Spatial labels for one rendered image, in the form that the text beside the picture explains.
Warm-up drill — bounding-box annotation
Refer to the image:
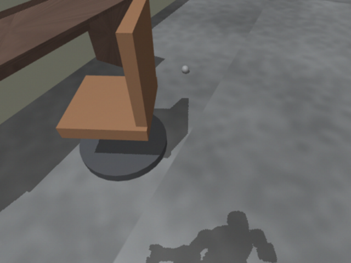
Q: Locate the ball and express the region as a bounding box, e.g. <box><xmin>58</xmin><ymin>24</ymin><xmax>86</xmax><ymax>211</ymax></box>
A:
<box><xmin>182</xmin><ymin>65</ymin><xmax>189</xmax><ymax>73</ymax></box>

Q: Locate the office chair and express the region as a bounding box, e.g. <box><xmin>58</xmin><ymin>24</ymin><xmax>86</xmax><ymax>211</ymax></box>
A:
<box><xmin>56</xmin><ymin>0</ymin><xmax>167</xmax><ymax>181</ymax></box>

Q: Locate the desk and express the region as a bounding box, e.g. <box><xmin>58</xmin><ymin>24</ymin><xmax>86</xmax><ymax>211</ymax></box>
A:
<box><xmin>0</xmin><ymin>0</ymin><xmax>133</xmax><ymax>81</ymax></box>

